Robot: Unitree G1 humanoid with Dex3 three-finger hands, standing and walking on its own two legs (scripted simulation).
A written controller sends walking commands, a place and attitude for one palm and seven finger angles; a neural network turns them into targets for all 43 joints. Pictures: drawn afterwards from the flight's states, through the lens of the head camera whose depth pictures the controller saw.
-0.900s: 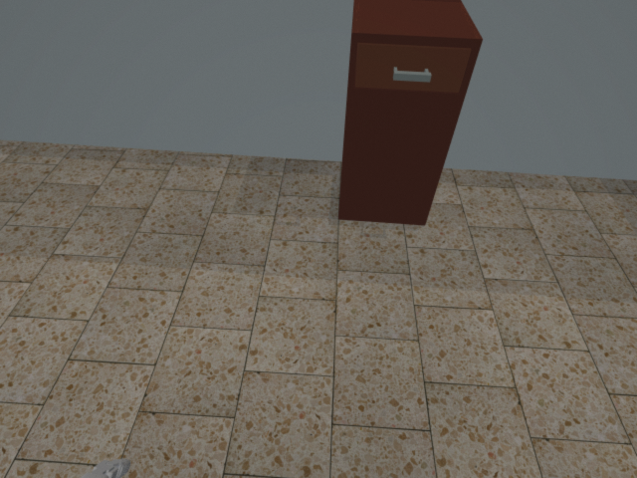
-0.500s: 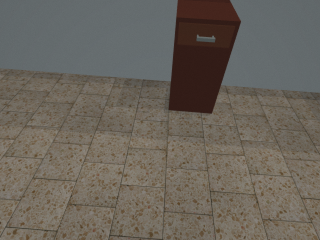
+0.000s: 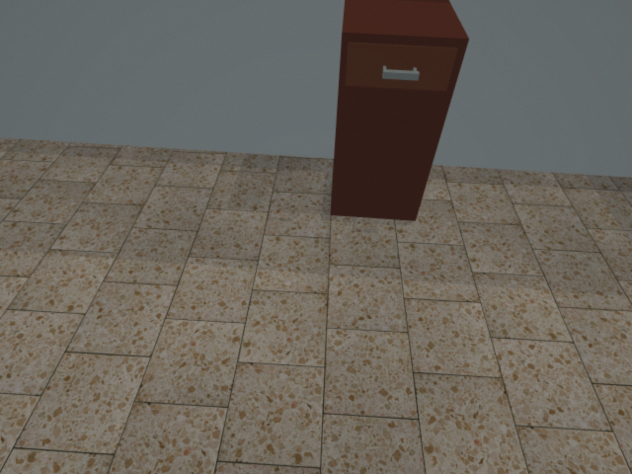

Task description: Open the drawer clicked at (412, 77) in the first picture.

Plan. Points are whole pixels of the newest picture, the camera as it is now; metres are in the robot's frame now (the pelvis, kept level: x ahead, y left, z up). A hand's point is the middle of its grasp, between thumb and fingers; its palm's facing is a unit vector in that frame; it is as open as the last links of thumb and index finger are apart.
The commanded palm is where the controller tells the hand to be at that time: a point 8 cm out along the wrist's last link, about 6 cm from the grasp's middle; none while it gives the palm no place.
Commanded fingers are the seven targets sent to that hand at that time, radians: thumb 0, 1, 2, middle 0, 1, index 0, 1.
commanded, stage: look at it before walking up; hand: left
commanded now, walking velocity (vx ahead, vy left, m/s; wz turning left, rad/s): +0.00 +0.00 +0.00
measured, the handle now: (400, 72) +1.32 -0.21 -0.07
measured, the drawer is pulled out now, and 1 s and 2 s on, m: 0.00 0.00 0.00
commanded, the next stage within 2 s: walk to a spot facing it in 0.54 s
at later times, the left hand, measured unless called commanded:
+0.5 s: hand out of the picture +0.07 +0.24 -0.16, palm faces -0.02 -0.95 -0.32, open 7.4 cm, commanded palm none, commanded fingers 0.00 0.90 0.90 -0.20 -0.30 -0.20 -0.30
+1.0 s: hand out of the picture +0.06 +0.19 -0.18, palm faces -0.13 -0.95 -0.28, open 7.4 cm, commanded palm none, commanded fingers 0.00 0.90 0.90 -0.20 -0.30 -0.20 -0.30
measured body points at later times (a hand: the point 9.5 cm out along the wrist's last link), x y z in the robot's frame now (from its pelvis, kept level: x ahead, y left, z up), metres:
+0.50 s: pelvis +0.01 +0.00 +0.00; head +0.01 +0.00 +0.45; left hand +0.07 +0.29 -0.13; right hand +0.09 -0.30 -0.13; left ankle +0.01 +0.12 -0.74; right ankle +0.01 -0.13 -0.74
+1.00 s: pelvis -0.01 -0.02 -0.02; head +0.01 -0.04 +0.43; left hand +0.07 +0.24 -0.16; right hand +0.04 -0.29 -0.17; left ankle +0.01 +0.12 -0.74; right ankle -0.01 -0.11 -0.74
